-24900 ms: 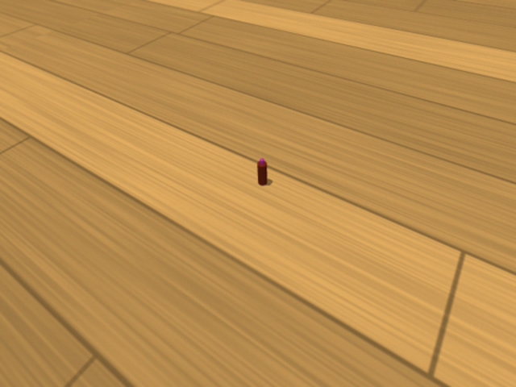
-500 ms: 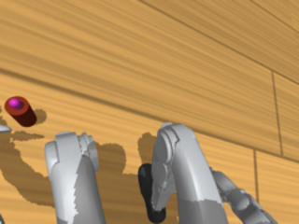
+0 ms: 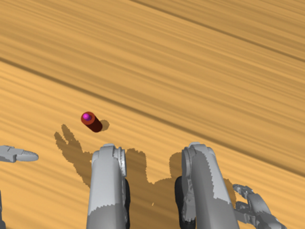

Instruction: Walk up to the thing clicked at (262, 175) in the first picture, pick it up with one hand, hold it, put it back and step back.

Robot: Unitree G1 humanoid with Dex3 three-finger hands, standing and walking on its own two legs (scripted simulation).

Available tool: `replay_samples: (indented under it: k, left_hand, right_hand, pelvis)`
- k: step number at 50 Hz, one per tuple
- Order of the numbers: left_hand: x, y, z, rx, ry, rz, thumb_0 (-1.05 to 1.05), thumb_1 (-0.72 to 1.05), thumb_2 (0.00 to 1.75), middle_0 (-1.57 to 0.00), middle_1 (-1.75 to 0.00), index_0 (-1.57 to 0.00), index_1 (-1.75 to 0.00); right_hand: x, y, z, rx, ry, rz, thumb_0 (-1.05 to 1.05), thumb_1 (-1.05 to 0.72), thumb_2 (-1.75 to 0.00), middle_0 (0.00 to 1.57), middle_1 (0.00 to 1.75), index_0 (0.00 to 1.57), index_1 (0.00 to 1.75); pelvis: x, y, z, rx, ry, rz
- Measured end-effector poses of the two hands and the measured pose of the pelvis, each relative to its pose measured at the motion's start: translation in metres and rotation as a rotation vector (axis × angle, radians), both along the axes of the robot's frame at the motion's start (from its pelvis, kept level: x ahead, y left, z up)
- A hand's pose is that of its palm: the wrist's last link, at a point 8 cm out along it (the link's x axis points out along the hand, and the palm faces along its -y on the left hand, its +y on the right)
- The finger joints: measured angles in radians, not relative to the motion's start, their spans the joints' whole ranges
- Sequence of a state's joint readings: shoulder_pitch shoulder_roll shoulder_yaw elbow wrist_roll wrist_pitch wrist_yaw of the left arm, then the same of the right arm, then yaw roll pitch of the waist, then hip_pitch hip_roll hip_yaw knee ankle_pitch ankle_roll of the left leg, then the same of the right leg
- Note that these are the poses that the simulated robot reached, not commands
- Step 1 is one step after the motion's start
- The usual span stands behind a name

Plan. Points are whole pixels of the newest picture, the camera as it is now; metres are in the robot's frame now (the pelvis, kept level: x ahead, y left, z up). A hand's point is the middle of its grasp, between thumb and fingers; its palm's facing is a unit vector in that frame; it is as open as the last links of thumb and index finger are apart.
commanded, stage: home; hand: left
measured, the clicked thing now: (91, 121) +0.44 +0.26 -0.32
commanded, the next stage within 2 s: none
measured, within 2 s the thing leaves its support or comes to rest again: neither
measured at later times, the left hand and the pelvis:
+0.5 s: hand out of the picture +0.26 +0.27 +0.14, palm faces +0.26 -0.88 -0.39, open 17.5 cm; pelvis +0.06 +0.00 +0.24, yaw +6 degrees
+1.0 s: hand out of the picture +0.23 +0.21 +0.25, palm faces +0.22 -0.93 -0.29, open 17.6 cm; pelvis +0.09 +0.01 +0.31, yaw +7 degrees
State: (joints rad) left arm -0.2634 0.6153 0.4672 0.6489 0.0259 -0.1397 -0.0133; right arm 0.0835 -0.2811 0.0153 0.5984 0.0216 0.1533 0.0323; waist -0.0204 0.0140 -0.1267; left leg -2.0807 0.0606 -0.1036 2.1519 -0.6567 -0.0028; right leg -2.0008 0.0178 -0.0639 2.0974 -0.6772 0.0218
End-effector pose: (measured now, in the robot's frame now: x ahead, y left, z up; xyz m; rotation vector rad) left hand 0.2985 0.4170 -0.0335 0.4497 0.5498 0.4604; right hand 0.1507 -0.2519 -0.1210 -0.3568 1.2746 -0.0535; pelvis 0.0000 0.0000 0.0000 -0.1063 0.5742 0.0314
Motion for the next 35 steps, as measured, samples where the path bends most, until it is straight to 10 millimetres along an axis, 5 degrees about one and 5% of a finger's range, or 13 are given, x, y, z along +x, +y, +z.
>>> replay_samples:
  k: [7, 20, 28, 35]
  left_hand:
    - [-0.032, -0.058, 0.051, -0.085, 0.102, -0.019, -0.01, -0.52, 0.06, -0.06, -0.06, -0.06, -0.05]
    - [-0.061, -0.091, 0.172, -0.164, 0.201, 0.085, -0.01, -0.56, 0.04, -0.06, -0.05, -0.05, -0.05]
    - [-0.070, -0.125, 0.229, -0.247, 0.220, 0.068, -0.01, -0.55, 0.05, -0.06, -0.06, -0.06, -0.05]
    - [-0.072, -0.146, 0.284, -0.268, 0.181, 0.016, -0.01, -0.53, 0.05, -0.06, -0.06, -0.06, -0.05]
  right_hand:
    - [0.033, 0.008, 0.078, 0.013, -0.113, -0.030, 0.01, -0.90, -0.90, 0.20, 0.30, 0.20, 0.31]
    - [0.098, 0.014, 0.240, -0.025, -0.414, -0.010, 0.01, -0.90, -0.90, 0.20, 0.30, 0.20, 0.31]
    - [0.096, 0.024, 0.307, -0.033, -0.468, -0.035, 0.01, -0.90, -0.90, 0.20, 0.30, 0.20, 0.31]
    - [0.094, 0.037, 0.341, -0.009, -0.520, -0.074, 0.01, -0.90, -0.90, 0.20, 0.30, 0.20, 0.31]
  pelvis:
    - [0.011, -0.006, 0.074, 0.030, -0.015, 0.017]
    - [0.048, -0.005, 0.200, 0.050, -0.152, 0.065]
    - [0.069, 0.002, 0.257, 0.062, -0.261, 0.082]
    - [0.085, 0.010, 0.290, 0.070, -0.342, 0.087]
